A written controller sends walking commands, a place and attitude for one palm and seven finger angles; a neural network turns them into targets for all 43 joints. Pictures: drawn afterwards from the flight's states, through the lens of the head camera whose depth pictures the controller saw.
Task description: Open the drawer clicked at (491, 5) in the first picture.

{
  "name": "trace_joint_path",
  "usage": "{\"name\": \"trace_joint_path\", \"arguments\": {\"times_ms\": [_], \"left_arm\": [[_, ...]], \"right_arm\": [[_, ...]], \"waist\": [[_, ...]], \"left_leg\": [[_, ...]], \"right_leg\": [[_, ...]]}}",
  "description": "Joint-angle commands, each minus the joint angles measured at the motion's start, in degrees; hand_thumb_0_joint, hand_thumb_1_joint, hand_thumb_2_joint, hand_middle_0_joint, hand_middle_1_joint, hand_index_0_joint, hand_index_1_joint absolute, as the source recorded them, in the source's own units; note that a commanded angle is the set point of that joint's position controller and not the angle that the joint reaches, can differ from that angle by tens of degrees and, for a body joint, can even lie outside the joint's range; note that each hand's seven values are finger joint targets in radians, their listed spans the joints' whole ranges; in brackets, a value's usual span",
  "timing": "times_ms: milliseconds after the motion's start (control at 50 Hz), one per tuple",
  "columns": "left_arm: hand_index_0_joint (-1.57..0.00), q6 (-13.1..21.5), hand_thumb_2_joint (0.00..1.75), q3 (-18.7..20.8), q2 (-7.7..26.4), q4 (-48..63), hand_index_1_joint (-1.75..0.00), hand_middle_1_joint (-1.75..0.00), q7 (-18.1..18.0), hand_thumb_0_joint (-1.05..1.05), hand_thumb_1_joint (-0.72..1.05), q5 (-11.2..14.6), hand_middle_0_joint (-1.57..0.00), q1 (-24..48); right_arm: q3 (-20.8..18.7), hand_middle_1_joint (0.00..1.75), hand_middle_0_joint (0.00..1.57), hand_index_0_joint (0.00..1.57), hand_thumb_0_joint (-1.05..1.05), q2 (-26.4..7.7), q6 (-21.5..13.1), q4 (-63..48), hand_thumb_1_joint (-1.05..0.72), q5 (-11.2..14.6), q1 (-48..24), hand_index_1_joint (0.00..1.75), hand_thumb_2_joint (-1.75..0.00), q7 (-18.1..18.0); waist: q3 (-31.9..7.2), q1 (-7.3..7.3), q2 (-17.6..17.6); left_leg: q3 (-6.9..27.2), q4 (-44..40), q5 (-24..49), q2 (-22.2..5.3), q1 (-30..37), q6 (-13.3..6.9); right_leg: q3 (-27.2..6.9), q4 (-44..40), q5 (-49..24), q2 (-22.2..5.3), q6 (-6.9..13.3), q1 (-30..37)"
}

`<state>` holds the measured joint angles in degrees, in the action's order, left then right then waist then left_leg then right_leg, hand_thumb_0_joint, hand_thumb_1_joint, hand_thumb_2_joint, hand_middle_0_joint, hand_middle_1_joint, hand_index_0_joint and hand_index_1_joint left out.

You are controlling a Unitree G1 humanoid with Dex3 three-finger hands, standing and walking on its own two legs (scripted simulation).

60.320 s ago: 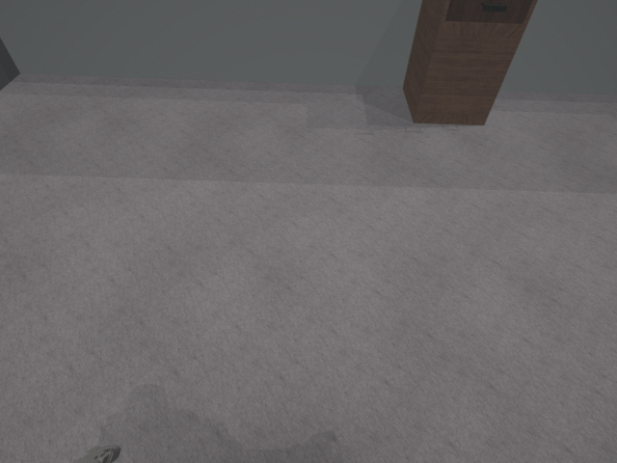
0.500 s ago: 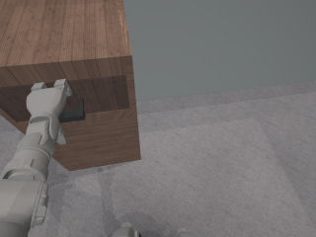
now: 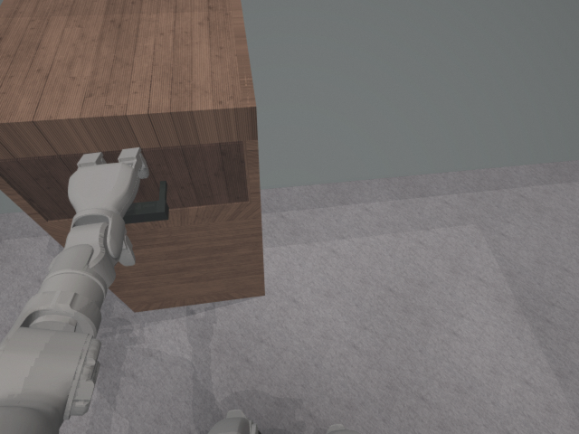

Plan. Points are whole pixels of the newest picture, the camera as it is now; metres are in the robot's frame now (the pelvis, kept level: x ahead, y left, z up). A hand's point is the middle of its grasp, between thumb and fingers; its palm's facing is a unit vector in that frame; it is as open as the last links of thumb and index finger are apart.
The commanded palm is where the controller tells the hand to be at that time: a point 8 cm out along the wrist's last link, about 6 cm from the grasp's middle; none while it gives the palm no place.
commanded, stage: lower the fingers behind the handle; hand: left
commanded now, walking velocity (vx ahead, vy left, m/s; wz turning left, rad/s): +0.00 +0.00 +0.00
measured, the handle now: (137, 201) +0.50 +0.25 -0.06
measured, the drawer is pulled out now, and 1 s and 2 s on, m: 0.00 0.00 0.00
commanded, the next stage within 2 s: lift the fingers back up to retry in 1.62 s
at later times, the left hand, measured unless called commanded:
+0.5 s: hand (122, 224) +0.44 +0.26 -0.03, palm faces -0.06 -0.04 -1.00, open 13.8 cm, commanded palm +0.43 +0.25 +0.02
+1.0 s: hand (125, 224) +0.45 +0.26 -0.05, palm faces -0.03 -0.01 -1.00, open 13.8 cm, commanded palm +0.44 +0.24 -0.01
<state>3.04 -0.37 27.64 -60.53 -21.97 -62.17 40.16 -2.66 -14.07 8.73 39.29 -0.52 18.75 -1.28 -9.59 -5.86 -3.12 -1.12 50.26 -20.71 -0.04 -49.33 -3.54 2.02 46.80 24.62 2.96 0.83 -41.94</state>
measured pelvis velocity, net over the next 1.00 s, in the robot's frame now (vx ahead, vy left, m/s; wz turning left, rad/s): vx -0.02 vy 0.00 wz -0.02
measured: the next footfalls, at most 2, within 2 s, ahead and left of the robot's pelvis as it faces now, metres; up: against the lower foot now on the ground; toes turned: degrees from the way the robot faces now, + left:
none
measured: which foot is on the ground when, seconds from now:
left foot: down 0.00-1.00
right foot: down 0.00-1.00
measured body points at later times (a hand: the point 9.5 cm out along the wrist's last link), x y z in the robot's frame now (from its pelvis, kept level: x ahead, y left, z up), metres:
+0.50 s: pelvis +0.00 -0.01 -0.01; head +0.10 +0.00 +0.43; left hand +0.44 +0.25 +0.02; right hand +0.02 -0.28 -0.14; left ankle +0.02 +0.08 -0.69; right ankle -0.03 -0.12 -0.69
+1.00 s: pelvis -0.02 +0.00 -0.03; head +0.09 +0.02 +0.40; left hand +0.44 +0.26 +0.01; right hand +0.01 -0.27 -0.16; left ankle +0.02 +0.08 -0.69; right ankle -0.03 -0.12 -0.69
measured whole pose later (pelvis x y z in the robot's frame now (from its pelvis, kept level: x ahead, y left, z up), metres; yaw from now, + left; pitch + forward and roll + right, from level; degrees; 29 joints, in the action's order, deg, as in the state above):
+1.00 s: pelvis -0.02 +0.00 -0.03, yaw -1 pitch +24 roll -4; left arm 2.9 0.4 29.9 -65.1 -26.7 -63.9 43.3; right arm -1.3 -13.9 7.8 40.3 -1.2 18.1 -1.0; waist -11.6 -7.0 -3.4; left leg -0.5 61.4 -23.6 -0.9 -62.4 -3.7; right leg 3.0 58.1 27.9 3.6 0.9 -54.8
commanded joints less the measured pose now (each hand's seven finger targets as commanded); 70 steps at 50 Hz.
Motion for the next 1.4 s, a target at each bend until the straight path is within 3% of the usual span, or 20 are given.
{"name": "trace_joint_path", "arguments": {"times_ms": [0, 160, 320, 360, 480, 580, 640, 780, 840, 860, 940, 960, 980, 1000, 1080, 1120, 1160, 1300, 1340, 1380], "left_arm": [[-0.3, -0.4, 0.3, 3.8, 15.2, 9.7, -1.2, -1.2, -2.2, 0.0, -0.5, 0.1, -0.3, 23.0], [-0.3, 1.8, 0.3, 4.0, 13.8, 11.2, -1.2, -1.2, -2.2, 0.0, -0.5, 0.0, -0.3, 19.4], [-0.3, 2.4, 0.3, 7.3, 18.1, 11.6, -1.2, -1.2, -5.4, 0.0, -0.5, -1.0, -0.3, 18.9], [-0.3, 2.2, 0.3, 5.9, 16.0, 12.0, -1.2, -1.2, -5.7, 0.0, -0.5, -0.7, -0.3, 19.8], [-0.3, 1.6, 0.3, 5.1, 15.6, 9.6, -1.2, -1.2, -5.0, 0.0, -0.5, -0.4, -0.3, 19.5], [-0.3, 2.7, 0.3, 7.0, 18.5, 9.4, -1.2, -1.2, -4.6, 0.0, -0.5, -1.0, -0.3, 19.0], [-0.3, 3.0, 0.3, 6.9, 17.3, 8.8, -1.2, -1.2, -5.2, 0.0, -0.5, -1.1, -0.3, 16.5], [-0.3, 1.1, 0.3, 6.2, 17.1, 5.0, -1.2, -1.2, -6.4, 0.0, -0.5, -1.3, -0.3, 19.2], [-0.3, -0.6, 0.3, 5.1, 16.8, 2.9, -1.2, -1.2, -6.0, 0.0, -0.5, -1.3, -0.3, 18.9], [-0.3, -0.9, 0.3, 4.2, 15.4, 2.5, -1.2, -1.2, -5.6, 0.0, -0.5, -1.0, -0.3, 20.3], [-0.3, -2.3, 0.3, 3.3, 15.8, -1.6, -1.2, -1.2, -4.1, 0.0, -0.5, -1.0, -0.3, 20.0], [-0.3, -2.0, 0.3, 2.7, 15.1, -0.8, -1.2, -1.2, -3.5, 0.0, -0.5, -0.8, -0.3, 21.5], [-0.3, -1.9, 0.3, 3.5, 16.1, -0.8, -1.2, -1.2, -3.3, 0.0, -0.5, -1.1, -0.3, 20.8], [-0.3, -2.0, 0.3, 1.6, 13.6, -1.4, -1.2, -1.2, -2.9, 0.0, -0.5, -0.8, -0.3, 20.5], [-0.3, -1.0, 0.3, 1.1, 12.7, -2.0, -1.2, -1.2, -1.8, 0.0, -0.5, -0.7, -0.3, 19.8], [-0.3, -1.1, 0.3, -0.4, 11.2, -3.0, -1.2, -1.2, -1.6, 0.0, -0.5, -0.7, -0.3, 21.0], [-0.3, -1.3, 0.3, 1.8, 14.2, -4.0, -1.2, -1.2, -1.4, 0.0, -0.5, -0.6, -0.3, 20.4], [-0.3, -2.3, 0.3, 2.1, 16.4, -3.2, -1.2, -1.2, -0.2, 0.0, -0.5, -0.4, -0.3, 22.5], [-0.3, -2.7, 0.3, 0.0, 14.0, -2.8, -1.2, -1.2, 0.2, 0.0, -0.5, 0.0, -0.3, 23.6], [-0.3, -2.7, 0.3, 1.3, 15.9, -2.4, -1.2, -1.2, 0.6, 0.0, -0.5, 0.4, -0.3, 23.5]], "right_arm": [[-3.1, 0.3, 0.2, 0.2, 0.0, -9.9, -0.8, -2.8, -0.9, -0.3, 7.2, 0.3, -0.9, -0.7], [-3.5, 0.3, 0.2, 0.2, 0.0, -9.5, -0.8, -2.7, -0.9, -0.6, 7.1, 0.3, -0.9, -0.5], [-3.5, 0.3, 0.2, 0.2, 0.0, -9.8, -1.0, -1.6, -0.9, -0.9, 6.6, 0.3, -0.9, -0.5], [-3.6, 0.3, 0.2, 0.2, 0.0, -9.5, -1.2, -1.4, -0.9, -1.0, 6.6, 0.3, -0.9, -0.4], [-3.6, 0.3, 0.2, 0.2, 0.0, -9.7, -1.5, -0.8, -0.9, -0.8, 6.9, 0.3, -0.9, -0.5], [-3.2, 0.3, 0.2, 0.2, 0.0, -9.8, -1.7, -0.9, -0.9, -0.9, 6.8, 0.3, -0.9, -0.7], [-3.2, 0.3, 0.2, 0.2, 0.0, -9.6, -1.7, -1.1, -0.9, -1.2, 6.3, 0.3, -0.9, -0.5], [-3.0, 0.3, 0.2, 0.2, 0.0, -10.2, -1.9, -0.8, -0.9, -1.2, 6.7, 0.3, -0.9, -0.1], [-2.6, 0.3, 0.2, 0.2, 0.0, -10.2, -1.7, -1.1, -0.9, -1.2, 6.7, 0.3, -0.9, -0.1], [-2.5, 0.3, 0.2, 0.2, 0.0, -10.1, -1.7, -1.1, -0.9, -1.2, 7.0, 0.3, -0.9, 0.0], [-1.9, 0.3, 0.2, 0.2, 0.0, -10.4, -1.8, -1.6, -0.9, -0.9, 7.0, 0.3, -0.9, -0.4], [-1.9, 0.3, 0.2, 0.2, 0.0, -10.3, -2.0, -1.7, -0.9, -0.9, 7.2, 0.3, -0.9, -0.4], [-1.9, 0.3, 0.2, 0.2, 0.0, -10.5, -2.0, -1.9, -0.9, -0.9, 7.3, 0.3, -0.9, -0.4], [-1.9, 0.3, 0.2, 0.2, 0.0, -10.2, -2.2, -2.2, -0.9, -0.9, 7.3, 0.3, -0.9, -0.4], [-1.8, 0.3, 0.2, 0.2, 0.0, -10.1, -2.7, -2.6, -0.9, -0.9, 7.7, 0.3, -0.9, -0.6], [-1.7, 0.3, 0.2, 0.2, 0.0, -10.1, -3.2, -2.5, -0.9, -0.8, 7.7, 0.3, -0.9, -0.6], [-1.5, 0.3, 0.2, 0.2, 0.0, -10.6, -3.5, -2.4, -0.9, -0.9, 7.7, 0.3, -0.9, -0.7], [-1.1, 0.3, 0.2, 0.2, 0.0, -10.9, -4.2, -3.0, -0.9, -0.4, 8.5, 0.3, -0.9, -0.9], [-1.1, 0.3, 0.2, 0.2, 0.0, -10.6, -4.5, -3.1, -0.9, -0.2, 8.4, 0.3, -0.9, -0.9], [-0.9, 0.3, 0.2, 0.2, 0.0, -10.9, -4.6, -3.3, -0.9, -0.1, 8.4, 0.3, -0.9, -1.1]], "waist": [[-20.4, -0.57, -3.3], [-22.4, -0.16, -3.4], [-23.2, 0.24, -3.6], [-23.6, -0.39, -4.5], [-23.3, -1.32, -2.9], [-24.4, -0.48, -3.9], [-23.9, -0.09, -4.3], [-22.9, -1.69, -2.2], [-21.9, -1.37, -2.7], [-21.2, -2.2, -2.9], [-18.6, -2.58, -0.8], [-19.0, -2.85, -2.1], [-20.1, -2.11, -2.4], [-19.9, -2.61, -2.3], [-19.7, -2.76, -0.6], [-17.2, -3.91, 0.0], [-17.1, -3.26, 0.8], [-19.5, -3.26, 0.0], [-19.1, -4.04, -0.8], [-19.7, -3.51, -1.3]], "left_leg": [[3.6, -4.2, 20.7, -0.2, 25.8, 1.0], [2.9, -2.2, 23.0, -0.2, 24.3, 0.9], [2.2, 0.0, 20.3, 0.2, 19.5, 0.7], [2.5, 0.5, 21.3, 0.0, 20.6, 0.8], [2.5, 1.5, 19.7, 0.1, 19.3, 0.6], [2.7, 2.6, 19.2, 0.0, 17.7, 0.6], [2.5, 3.6, 19.0, 0.0, 17.2, 0.7], [3.6, 4.7, 15.6, -0.4, 14.6, 0.7], [3.4, 4.7, 13.8, -0.2, 13.0, 0.8], [3.7, 4.6, 13.9, -0.3, 13.3, 0.7], [3.8, 4.9, 9.2, -0.2, 9.8, 0.5], [4.2, 4.8, 9.2, -0.4, 10.7, 0.6], [4.6, 4.8, 9.4, -0.5, 11.5, 0.8], [4.4, 5.1, 8.8, -0.6, 11.1, 0.7], [4.8, 6.3, 6.9, -0.8, 9.0, 0.6], [5.0, 6.8, 3.9, -0.8, 7.0, 0.4], [5.1, 7.3, 2.7, -0.8, 4.8, 0.3], [5.3, 8.2, 0.3, -0.8, 3.4, 0.2], [5.3, 8.0, -0.9, -0.8, 3.8, 0.2], [5.6, 7.8, -1.3, -0.9, 4.2, 0.3]], "right_leg": [[0.1, -5.4, -15.6, 1.9, 1.6, -0.7], [-0.5, -3.9, -19.0, 1.8, 1.6, 0.1], [-1.2, -2.0, -19.1, 1.7, 1.3, -0.5], [-0.9, -1.5, -19.2, 1.7, 1.4, -1.6], [-1.0, -1.3, -18.7, 1.8, 1.0, -2.9], [-1.0, 0.4, -18.0, 1.8, 1.2, -4.0], [-0.8, 1.0, -17.2, 2.0, 1.3, -5.3], [-0.1, 2.3, -13.1, 2.0, 1.1, -9.5], [0.1, 2.5, -11.6, 2.0, 1.3, -9.9], [0.3, 2.6, -11.3, 2.0, 1.3, -11.0], [0.4, 2.8, -7.7, 2.0, 1.2, -12.7], [0.6, 3.3, -7.2, 1.9, 1.3, -13.7], [0.8, 3.9, -7.0, 1.9, 1.4, -14.5], [0.8, 4.0, -6.4, 2.0, 1.3, -14.9], [0.8, 5.2, -5.1, 1.9, 1.3, -16.7], [0.8, 5.3, -3.2, 1.7, 1.2, -19.0], [0.7, 6.2, -2.5, 1.7, 1.3, -19.1], [0.7, 7.5, -0.7, 1.7, 1.2, -19.9], [0.7, 7.2, 0.0, 1.6, 1.1, -20.8], [0.7, 7.4, 0.2, 1.5, 1.1, -20.7]]}}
